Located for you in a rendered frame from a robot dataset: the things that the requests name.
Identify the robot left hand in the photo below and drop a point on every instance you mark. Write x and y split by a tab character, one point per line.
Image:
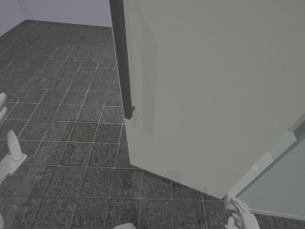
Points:
13	161

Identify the fridge door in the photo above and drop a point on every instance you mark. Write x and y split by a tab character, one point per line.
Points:
214	85

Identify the robot right hand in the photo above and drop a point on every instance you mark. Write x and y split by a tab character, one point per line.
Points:
245	220

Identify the handle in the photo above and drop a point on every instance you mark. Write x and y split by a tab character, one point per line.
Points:
120	42

